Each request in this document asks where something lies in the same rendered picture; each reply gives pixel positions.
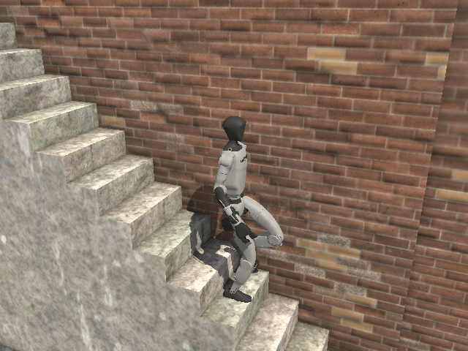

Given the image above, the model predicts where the right robot hand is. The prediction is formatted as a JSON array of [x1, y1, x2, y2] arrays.
[[235, 222, 257, 244]]

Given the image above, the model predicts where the right robot foot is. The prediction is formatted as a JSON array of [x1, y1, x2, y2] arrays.
[[223, 288, 252, 303]]

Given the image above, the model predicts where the robot torso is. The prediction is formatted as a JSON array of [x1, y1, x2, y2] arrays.
[[220, 146, 247, 217]]

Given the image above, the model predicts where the robot right upper arm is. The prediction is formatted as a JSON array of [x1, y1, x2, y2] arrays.
[[214, 152, 235, 195]]

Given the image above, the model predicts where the robot right forearm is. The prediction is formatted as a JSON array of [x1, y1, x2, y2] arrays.
[[214, 187, 242, 227]]

